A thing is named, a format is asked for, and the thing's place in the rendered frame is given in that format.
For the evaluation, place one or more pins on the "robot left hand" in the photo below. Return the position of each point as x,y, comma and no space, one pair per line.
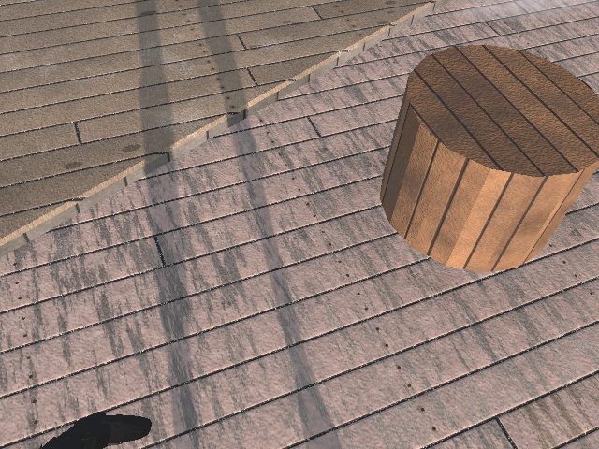
99,430

